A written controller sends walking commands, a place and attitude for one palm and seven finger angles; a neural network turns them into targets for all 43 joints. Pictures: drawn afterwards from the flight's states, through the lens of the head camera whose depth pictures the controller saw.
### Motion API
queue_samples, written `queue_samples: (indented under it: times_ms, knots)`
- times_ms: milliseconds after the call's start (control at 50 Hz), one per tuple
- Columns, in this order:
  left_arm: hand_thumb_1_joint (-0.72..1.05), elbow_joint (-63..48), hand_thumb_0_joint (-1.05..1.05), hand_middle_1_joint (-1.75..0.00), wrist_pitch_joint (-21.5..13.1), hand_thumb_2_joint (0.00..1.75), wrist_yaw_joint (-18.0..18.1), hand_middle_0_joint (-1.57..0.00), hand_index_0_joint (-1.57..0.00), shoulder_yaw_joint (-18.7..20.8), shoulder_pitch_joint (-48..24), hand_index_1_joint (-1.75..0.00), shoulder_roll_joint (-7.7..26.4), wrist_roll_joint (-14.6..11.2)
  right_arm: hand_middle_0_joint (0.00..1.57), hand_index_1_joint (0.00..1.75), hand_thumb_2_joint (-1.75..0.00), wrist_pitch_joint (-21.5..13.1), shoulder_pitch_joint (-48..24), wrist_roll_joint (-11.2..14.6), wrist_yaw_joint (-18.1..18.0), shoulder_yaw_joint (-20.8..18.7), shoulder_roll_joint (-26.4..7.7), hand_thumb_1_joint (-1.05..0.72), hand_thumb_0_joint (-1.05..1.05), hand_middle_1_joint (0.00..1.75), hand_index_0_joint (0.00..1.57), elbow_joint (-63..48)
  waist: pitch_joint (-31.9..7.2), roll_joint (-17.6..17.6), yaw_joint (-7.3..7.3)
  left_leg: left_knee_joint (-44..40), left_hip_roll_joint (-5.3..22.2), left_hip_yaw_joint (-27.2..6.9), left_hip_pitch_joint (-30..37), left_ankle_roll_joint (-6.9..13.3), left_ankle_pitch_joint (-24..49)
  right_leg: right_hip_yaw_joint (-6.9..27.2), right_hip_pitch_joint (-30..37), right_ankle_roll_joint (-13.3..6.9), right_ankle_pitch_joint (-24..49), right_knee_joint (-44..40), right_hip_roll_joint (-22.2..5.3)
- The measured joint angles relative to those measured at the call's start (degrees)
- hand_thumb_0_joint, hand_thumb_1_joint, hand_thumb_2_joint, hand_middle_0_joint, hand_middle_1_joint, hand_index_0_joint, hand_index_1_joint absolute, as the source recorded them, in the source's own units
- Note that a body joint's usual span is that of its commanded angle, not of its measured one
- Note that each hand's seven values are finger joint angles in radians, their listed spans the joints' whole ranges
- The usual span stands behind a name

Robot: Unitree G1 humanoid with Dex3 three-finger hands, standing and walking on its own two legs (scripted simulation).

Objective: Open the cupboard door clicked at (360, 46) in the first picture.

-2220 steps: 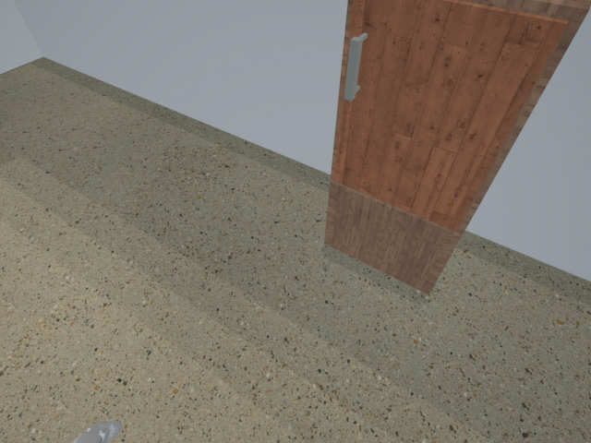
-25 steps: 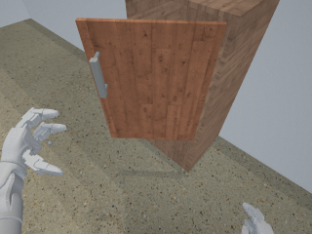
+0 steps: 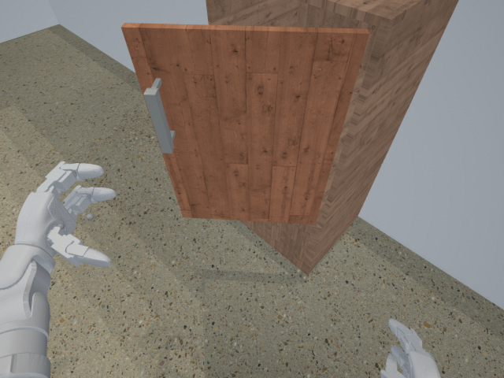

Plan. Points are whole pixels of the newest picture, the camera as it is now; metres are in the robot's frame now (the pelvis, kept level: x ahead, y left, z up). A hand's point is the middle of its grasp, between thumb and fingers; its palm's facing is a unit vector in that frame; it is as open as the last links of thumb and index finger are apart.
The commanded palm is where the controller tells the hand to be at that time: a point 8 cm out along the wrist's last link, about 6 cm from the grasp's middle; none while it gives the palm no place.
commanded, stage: move the hooked fingers beside the handle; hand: left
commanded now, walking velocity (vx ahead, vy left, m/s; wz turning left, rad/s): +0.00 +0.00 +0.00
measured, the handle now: (163, 117) +0.59 +0.24 +0.07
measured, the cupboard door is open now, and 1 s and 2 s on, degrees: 39 39 37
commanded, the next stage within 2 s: none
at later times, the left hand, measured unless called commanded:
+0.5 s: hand (111, 177) +0.39 +0.27 +0.10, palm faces +0.01 -1.00 -0.01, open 14.0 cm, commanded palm +0.37 +0.32 +0.09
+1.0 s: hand (122, 145) +0.47 +0.28 +0.09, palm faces +0.00 -1.00 -0.01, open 14.0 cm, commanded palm +0.46 +0.33 +0.09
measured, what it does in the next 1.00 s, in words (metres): stands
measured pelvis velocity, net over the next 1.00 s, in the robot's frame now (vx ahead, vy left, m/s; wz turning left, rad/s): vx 0.00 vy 0.02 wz -0.05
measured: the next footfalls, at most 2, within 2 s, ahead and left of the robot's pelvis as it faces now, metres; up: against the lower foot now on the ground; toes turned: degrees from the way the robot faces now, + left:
none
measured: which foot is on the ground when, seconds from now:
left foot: down 0.00-1.00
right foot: down 0.00-1.00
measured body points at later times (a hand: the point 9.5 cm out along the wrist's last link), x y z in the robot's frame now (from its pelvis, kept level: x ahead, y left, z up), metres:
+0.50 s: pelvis +0.00 +0.00 +0.00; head +0.06 +0.00 +0.44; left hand +0.39 +0.32 +0.10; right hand +0.08 -0.27 -0.11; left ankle +0.00 +0.11 -0.72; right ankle +0.01 -0.10 -0.72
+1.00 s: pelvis +0.00 +0.02 -0.01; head +0.10 +0.03 +0.42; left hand +0.47 +0.33 +0.10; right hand +0.02 -0.26 -0.12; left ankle +0.00 +0.11 -0.72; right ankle +0.01 -0.10 -0.72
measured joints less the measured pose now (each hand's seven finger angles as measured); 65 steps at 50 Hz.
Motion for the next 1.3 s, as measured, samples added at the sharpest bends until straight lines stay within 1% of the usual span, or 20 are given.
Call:
queue_samples:
  times_ms: [100, 220, 340, 420, 520, 560, 680, 800, 860, 920, 980, 1080, 1200, 1300]
  knots:
    - [-0.51, 4.19, -0.01, -1.2, -0.8, 0.3, -0.13, -0.3, -0.3, -0.17, -4.41, -1.2, 0.95, 0.97, 0.2, 0.3, -0.9, 0.74, 0.24, -0.16, 0.18, 0.04, -0.1, -0.91, 0.02, 0.3, 0.2, 0.32, -0.2, -0.22, -0.75, 0.15, 0.12, 0.18, -0.84, -0.07, 0.01, 0.19, -0.99, -0.09, 0.06, 0.24, 0.12]
    - [-0.5, 9.48, -0.01, -1.2, -1.47, 0.3, -0.18, -0.3, -0.3, 0.94, -8.53, -1.2, 2.72, 1.85, 0.2, 0.3, -0.9, 2.19, 1.72, -0.21, 0.79, -0.32, -0.45, -0.91, 0.02, 0.3, 0.2, 0.0, -0.34, -0.42, -1.91, 0.51, 0.41, 0.75, -1.93, -0.07, -0.23, 0.77, -2.36, -0.12, 0.04, 0.65, 0.39]
    - [-0.5, 12.62, -0.01, -1.2, -2.92, 0.3, -0.34, -0.3, -0.3, 2.12, -10.74, -1.2, 3.57, 2.07, 0.2, 0.3, -0.9, 3.88, 3.73, -0.24, 1.3, -0.83, -0.86, -0.91, 0.01, 0.3, 0.2, 0.33, -0.71, -0.6, -2.55, 0.7, 0.55, 1.34, -2.86, 0.09, -0.47, 1.37, -3.57, 0.04, 0.01, 0.93, 0.53]
    - [-0.5, 16.26, -0.01, -1.2, -3.49, 0.3, -0.36, -0.3, -0.3, 2.3, -13.55, -1.2, 4.69, 2.92, 0.2, 0.3, -0.9, 4.82, 4.61, -0.23, 1.33, -1.01, -1.05, -0.91, 0.01, 0.3, 0.2, 0.74, -0.58, -0.7, -3.0, 1.25, 0.56, 1.25, -3.95, 0.2, -0.61, 1.3, -4.5, 0.12, 0.0, 1.19, 0.53]
    - [-0.51, 19.71, -0.01, -1.2, -5.11, 0.3, -0.48, -0.3, -0.3, 2.16, -17.49, -1.2, 5.44, 3.81, 0.2, 0.3, -0.9, 5.86, 5.19, -0.48, 1.42, -1.14, -1.07, -0.91, 0.01, 0.3, 0.2, 1.42, -0.67, -0.89, -3.49, 1.95, 0.59, 1.21, -5.43, 0.36, -0.74, 1.26, -5.76, 0.25, 0.11, 1.45, 0.54]
    - [-0.51, 22.11, -0.01, -1.2, -5.56, 0.3, -0.62, -0.3, -0.3, 2.31, -19.42, -1.2, 6.09, 4.05, 0.2, 0.3, -0.9, 6.34, 5.23, -0.51, 1.5, -0.99, -1.06, -0.91, 0.01, 0.3, 0.2, 1.54, -0.82, -1.02, -3.84, 2.26, 0.62, 1.29, -6.06, 0.45, -0.85, 1.34, -6.37, 0.33, 0.11, 1.66, 0.55]
    - [-0.51, 29.61, -0.01, -1.2, -6.46, 0.3, -0.54, -0.3, -0.3, 3.1, -25.63, -1.2, 9.09, 6.12, 0.2, 0.3, -0.9, 7.75, 5.34, -0.82, 1.83, -0.65, -1.0, -0.91, 0.01, 0.3, 0.2, 1.13, -0.96, -1.35, -5.2, 3.75, 0.72, 1.43, -8.76, 0.72, -1.25, 1.5, -8.95, 0.54, 0.02, 2.72, 0.59]
    - [-0.5, 32.67, -0.01, -1.2, -7.97, 0.3, -0.84, -0.3, -0.3, 3.55, -29.51, -1.2, 10.89, 6.91, 0.2, 0.3, -0.9, 9.37, 6.31, -1.21, 2.29, -0.79, -1.02, -0.91, 0.01, 0.3, 0.2, 1.01, -1.24, -1.36, -6.1, 4.99, 0.88, 1.62, -11.08, 0.98, -1.77, 1.71, -11.09, 0.81, -0.04, 3.36, 0.72]
    - [-0.5, 34.46, -0.01, -1.2, -7.77, 0.3, -1.08, -0.3, -0.3, 3.76, -31.22, -1.2, 11.65, 7.22, 0.2, 0.3, -0.9, 10.39, 6.83, -1.3, 2.42, -0.67, -1.03, -0.91, 0.01, 0.3, 0.2, 1.09, -1.42, -1.42, -6.49, 5.38, 0.9, 1.75, -11.96, 1.16, -1.97, 1.84, -11.94, 0.98, -0.08, 3.57, 0.73]
    - [-0.5, 36.22, -0.01, -1.2, -7.37, 0.3, -0.76, -0.3, -0.3, 4.45, -32.71, -1.2, 12.91, 8.13, 0.2, 0.3, -0.9, 11.27, 7.23, -1.42, 2.49, -0.5, -1.01, -0.91, 0.01, 0.3, 0.21, 0.92, -1.47, -1.53, -7.17, 5.87, 0.99, 1.8, -12.93, 1.29, -2.19, 1.91, -12.83, 1.1, -0.11, 3.8, 0.81]
    - [-0.5, 36.86, -0.01, -1.2, -7.75, 0.3, -0.33, -0.3, -0.3, 4.79, -33.85, -1.2, 13.96, 8.92, 0.2, 0.3, -0.9, 11.92, 7.75, -1.62, 2.6, -0.57, -1.01, -0.91, 0.01, 0.3, 0.21, 0.77, -1.42, -1.47, -7.71, 6.42, 1.09, 1.74, -13.92, 1.35, -2.42, 1.86, -13.64, 1.19, -0.14, 3.98, 0.9]
    - [-0.5, 39.16, -0.01, -1.2, -8.07, 0.3, -0.4, -0.3, -0.3, 4.42, -37.11, -1.2, 15.56, 9.22, 0.2, 0.3, -0.9, 13.03, 8.31, -1.84, 2.72, -0.39, -1.07, -0.91, 0.01, 0.3, 0.21, 1.34, -1.4, -1.46, -8.4, 7.32, 1.18, 1.52, -15.49, 1.5, -2.82, 1.66, -14.9, 1.34, -0.28, 4.33, 0.96]
    - [-0.51, 42.04, -0.01, -1.2, -7.11, 0.3, 0.35, -0.3, -0.3, 3.93, -41.42, -1.2, 17.64, 11.01, 0.2, 0.3, -0.9, 14.07, 8.83, -2.26, 2.77, -0.09, -1.28, -0.91, 0.01, 0.3, 0.21, 1.27, -1.32, -1.26, -9.72, 8.27, 1.18, 1.21, -17.73, 1.6, -3.11, 1.38, -16.82, 1.46, -0.42, 4.82, 0.95]
    - [-0.5, 44.57, -0.01, -1.2, -6.68, 0.3, 0.82, -0.3, -0.3, 5.2, -44.8, -1.2, 20.12, 12.43, 0.2, 0.3, -0.9, 14.96, 9.14, -2.58, 2.88, 0.41, -1.4, -0.91, 0.01, 0.3, 0.21, 0.78, -1.26, -1.22, -11.1, 9.18, 1.53, 1.22, -19.59, 1.64, -3.55, 1.42, -18.58, 1.49, -0.55, 5.32, 1.27]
